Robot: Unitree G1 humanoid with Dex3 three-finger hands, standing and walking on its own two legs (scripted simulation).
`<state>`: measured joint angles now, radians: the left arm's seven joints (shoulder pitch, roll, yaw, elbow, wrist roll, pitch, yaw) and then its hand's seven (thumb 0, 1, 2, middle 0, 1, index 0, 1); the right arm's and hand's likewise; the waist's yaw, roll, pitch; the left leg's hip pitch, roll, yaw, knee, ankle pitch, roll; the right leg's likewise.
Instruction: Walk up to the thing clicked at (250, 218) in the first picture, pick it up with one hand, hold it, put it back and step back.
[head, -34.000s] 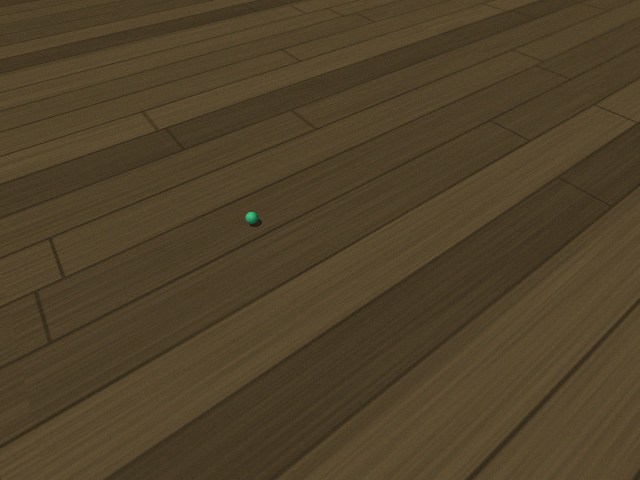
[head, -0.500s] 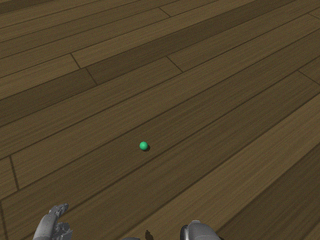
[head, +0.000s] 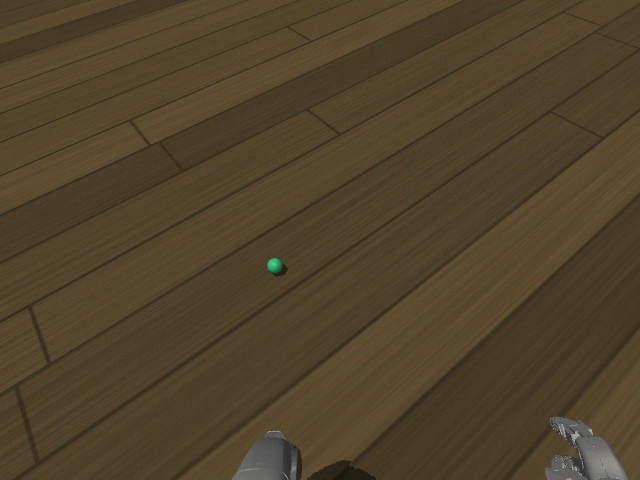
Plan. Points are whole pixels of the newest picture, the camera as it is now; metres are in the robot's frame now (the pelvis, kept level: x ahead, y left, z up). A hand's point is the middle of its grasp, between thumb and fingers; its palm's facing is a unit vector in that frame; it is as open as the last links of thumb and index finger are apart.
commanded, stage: step back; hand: left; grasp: from above
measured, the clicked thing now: (274, 265) +0.86 +0.23 -0.72
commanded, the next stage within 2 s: stand in 1.58 s
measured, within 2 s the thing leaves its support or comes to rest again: neither
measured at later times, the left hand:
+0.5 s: hand out of the picture -0.06 +0.25 -0.13, palm faces +0.09 -0.93 -0.35, open 7.4 cm
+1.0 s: hand out of the picture -0.24 +0.26 -0.13, palm faces +0.10 -0.90 -0.42, open 7.4 cm
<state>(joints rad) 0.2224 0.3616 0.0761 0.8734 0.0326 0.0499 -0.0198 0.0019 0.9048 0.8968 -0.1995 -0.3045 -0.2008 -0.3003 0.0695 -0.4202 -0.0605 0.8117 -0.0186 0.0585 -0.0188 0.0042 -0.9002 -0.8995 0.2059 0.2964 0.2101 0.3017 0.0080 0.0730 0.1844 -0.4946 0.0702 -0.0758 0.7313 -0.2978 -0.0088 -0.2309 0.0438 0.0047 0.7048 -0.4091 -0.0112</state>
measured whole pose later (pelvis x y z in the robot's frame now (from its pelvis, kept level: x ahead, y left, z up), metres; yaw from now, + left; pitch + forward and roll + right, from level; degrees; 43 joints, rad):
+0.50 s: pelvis -0.17 -0.02 +0.01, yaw +6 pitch -3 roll -1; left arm 0.11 0.37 0.06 0.81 0.01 0.08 0.01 0.00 0.90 0.90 -0.20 -0.30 -0.20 -0.30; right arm 0.20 -0.36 -0.03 0.88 -0.05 0.05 -0.01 0.01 -0.90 -0.90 0.21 0.30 0.21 0.30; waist -0.02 -0.02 0.16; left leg -0.29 0.00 -0.03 0.63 -0.28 0.03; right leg -0.51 0.08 0.09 1.13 -0.51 -0.02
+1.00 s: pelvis -0.23 -0.02 +0.01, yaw +6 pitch -3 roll +0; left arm 0.31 0.39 0.07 0.96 0.03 -0.04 0.00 0.00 0.90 0.90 -0.20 -0.31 -0.21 -0.30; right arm 0.23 -0.40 -0.07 0.97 -0.04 0.03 0.05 0.01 -0.90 -0.90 0.20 0.30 0.21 0.30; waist 0.03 0.02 0.08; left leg -0.33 0.00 -0.03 0.62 -0.30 -0.01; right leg -0.15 -0.06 -0.01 0.60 -0.40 0.03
